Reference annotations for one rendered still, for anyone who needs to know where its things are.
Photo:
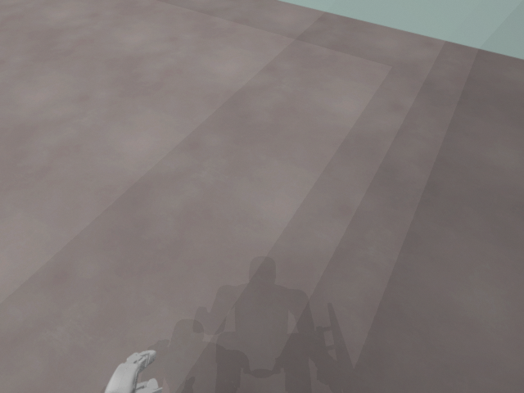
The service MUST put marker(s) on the left robot hand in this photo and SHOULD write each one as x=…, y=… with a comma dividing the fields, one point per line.
x=125, y=377

